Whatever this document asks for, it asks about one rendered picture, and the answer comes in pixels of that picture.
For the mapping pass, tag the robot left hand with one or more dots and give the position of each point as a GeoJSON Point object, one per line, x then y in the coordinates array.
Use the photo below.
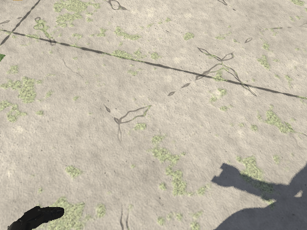
{"type": "Point", "coordinates": [36, 216]}

